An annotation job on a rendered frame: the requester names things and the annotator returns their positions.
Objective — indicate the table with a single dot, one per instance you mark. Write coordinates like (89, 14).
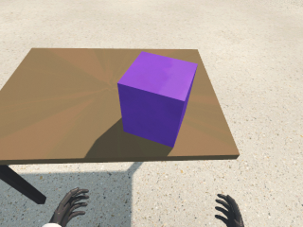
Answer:
(61, 106)

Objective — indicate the left robot hand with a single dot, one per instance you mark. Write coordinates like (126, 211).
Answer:
(64, 212)

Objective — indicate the carton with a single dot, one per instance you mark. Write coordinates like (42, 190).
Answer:
(153, 96)

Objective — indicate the right robot hand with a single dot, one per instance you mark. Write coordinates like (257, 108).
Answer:
(234, 217)

